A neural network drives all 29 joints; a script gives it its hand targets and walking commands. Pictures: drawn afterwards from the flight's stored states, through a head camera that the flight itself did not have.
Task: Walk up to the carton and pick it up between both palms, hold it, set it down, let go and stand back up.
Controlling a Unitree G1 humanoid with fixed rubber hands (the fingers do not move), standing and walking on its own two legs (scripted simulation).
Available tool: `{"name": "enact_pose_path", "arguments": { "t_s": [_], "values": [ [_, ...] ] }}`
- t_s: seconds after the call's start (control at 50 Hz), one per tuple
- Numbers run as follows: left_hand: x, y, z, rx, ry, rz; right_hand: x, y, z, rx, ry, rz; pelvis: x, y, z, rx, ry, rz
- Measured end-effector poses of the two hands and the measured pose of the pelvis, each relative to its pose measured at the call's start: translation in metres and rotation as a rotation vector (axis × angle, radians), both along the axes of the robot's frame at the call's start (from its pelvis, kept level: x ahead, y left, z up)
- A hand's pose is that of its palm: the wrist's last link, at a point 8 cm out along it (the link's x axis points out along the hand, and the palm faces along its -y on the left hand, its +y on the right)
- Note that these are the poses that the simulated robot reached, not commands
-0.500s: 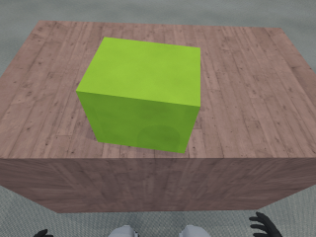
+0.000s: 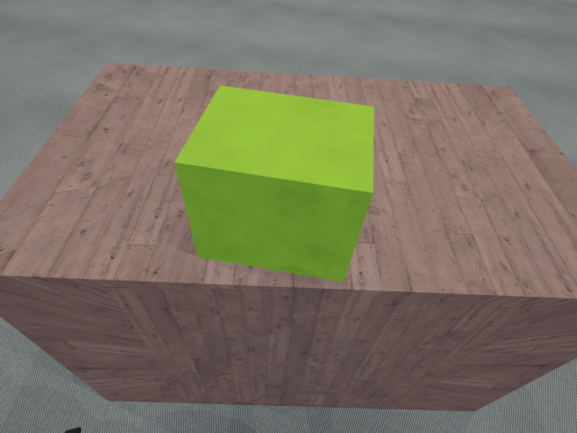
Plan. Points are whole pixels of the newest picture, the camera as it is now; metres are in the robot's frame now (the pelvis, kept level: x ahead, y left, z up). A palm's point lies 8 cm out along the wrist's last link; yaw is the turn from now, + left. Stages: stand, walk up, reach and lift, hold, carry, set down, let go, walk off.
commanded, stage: walk up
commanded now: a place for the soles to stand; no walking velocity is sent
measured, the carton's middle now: (282, 184) +0.46 +0.02 +0.09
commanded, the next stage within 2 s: reach and lift in 1.38 s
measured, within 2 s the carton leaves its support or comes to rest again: neither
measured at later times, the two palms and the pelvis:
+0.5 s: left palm out of the picture +0.07 +0.30 -0.10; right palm out of the picture +0.11 -0.31 -0.10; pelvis +0.00 -0.01 +0.01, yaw +0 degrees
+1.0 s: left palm out of the picture +0.11 +0.30 -0.10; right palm out of the picture +0.08 -0.32 -0.10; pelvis +0.02 -0.01 +0.01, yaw +1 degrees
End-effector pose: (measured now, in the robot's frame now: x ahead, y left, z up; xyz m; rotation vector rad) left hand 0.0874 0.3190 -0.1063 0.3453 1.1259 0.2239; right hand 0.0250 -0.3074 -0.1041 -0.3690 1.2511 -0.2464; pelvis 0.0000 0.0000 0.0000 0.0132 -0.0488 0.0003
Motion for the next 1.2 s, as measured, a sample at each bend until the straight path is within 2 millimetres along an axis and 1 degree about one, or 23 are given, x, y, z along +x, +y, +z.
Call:
{"name": "enact_pose_path", "arguments": {
  "t_s": [0.04, 0.1, 0.16, 0.28, 0.36, 0.42, 0.48, 0.6, 0.74, 0.82, 0.92, 1.0, 1.2],
  "values": [
    [-0.005, -0.002, -0.003, -0.021, 0.004, 0.005, 0.009, 0.001, 0.005, -0.002, -0.007, 0.020, 0.001, 0.000, 0.002, -0.014, 0.006, -0.002],
    [-0.016, -0.005, -0.011, -0.030, 0.037, 0.006, 0.031, -0.002, 0.005, -0.007, -0.060, 0.034, -0.001, 0.000, -0.001, -0.013, 0.002, -0.018],
    [-0.025, -0.009, -0.010, -0.037, 0.064, 0.012, 0.051, -0.003, 0.008, -0.006, -0.110, 0.049, -0.001, 0.001, 0.001, -0.026, 0.001, -0.008],
    [-0.026, -0.011, -0.003, -0.035, 0.061, 0.034, 0.080, 0.002, 0.009, 0.021, -0.143, 0.088, 0.003, -0.002, 0.006, -0.022, 0.006, -0.002],
    [-0.022, -0.012, 0.003, -0.024, 0.052, 0.040, 0.090, 0.004, 0.009, 0.039, -0.154, 0.098, 0.003, -0.005, 0.009, -0.019, 0.008, 0.003],
    [-0.019, -0.013, 0.007, -0.016, 0.051, 0.038, 0.093, 0.004, 0.009, 0.047, -0.153, 0.095, 0.003, -0.006, 0.010, -0.018, 0.008, 0.004],
    [-0.015, -0.014, 0.010, -0.010, 0.053, 0.030, 0.090, 0.003, 0.007, 0.054, -0.144, 0.083, 0.002, -0.007, 0.012, -0.016, 0.008, 0.003],
    [-0.005, -0.016, 0.014, -0.010, 0.040, 0.021, 0.074, -0.001, 0.002, 0.057, -0.093, 0.069, 0.003, -0.008, 0.013, -0.015, 0.009, 0.007],
    [0.007, -0.016, 0.008, -0.024, 0.046, 0.011, 0.052, -0.007, 0.003, 0.036, -0.031, 0.036, 0.013, -0.007, 0.013, -0.015, 0.012, 0.003],
    [0.015, -0.018, 0.006, -0.032, 0.039, 0.006, 0.047, -0.008, 0.005, 0.026, -0.012, 0.021, 0.016, -0.007, 0.013, -0.014, 0.010, 0.004],
    [0.023, -0.021, 0.005, -0.037, 0.030, 0.007, 0.050, -0.011, 0.005, 0.019, -0.020, 0.017, 0.019, -0.008, 0.012, -0.012, 0.008, 0.005],
    [0.025, -0.024, 0.007, -0.031, 0.025, 0.005, 0.056, -0.012, 0.003, 0.026, -0.036, 0.020, 0.021, -0.011, 0.011, -0.015, 0.007, 0.009],
    [0.018, -0.024, 0.010, -0.021, 0.036, 0.026, 0.074, -0.010, 0.002, 0.042, -0.066, 0.057, 0.020, -0.015, 0.012, -0.014, 0.007, 0.013]
  ]
}}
